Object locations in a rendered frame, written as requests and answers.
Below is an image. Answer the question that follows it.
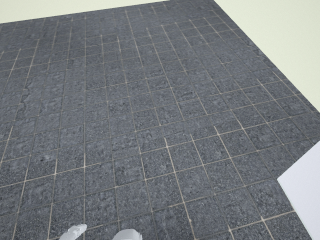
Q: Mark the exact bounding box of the robot left thigh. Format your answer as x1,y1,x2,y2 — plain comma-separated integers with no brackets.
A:
112,229,143,240

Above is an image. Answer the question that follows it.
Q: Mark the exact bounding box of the robot left hand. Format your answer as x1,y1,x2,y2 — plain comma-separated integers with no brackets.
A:
59,224,87,240

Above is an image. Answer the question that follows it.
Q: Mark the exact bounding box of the fridge door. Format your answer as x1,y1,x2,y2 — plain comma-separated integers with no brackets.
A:
278,141,320,240

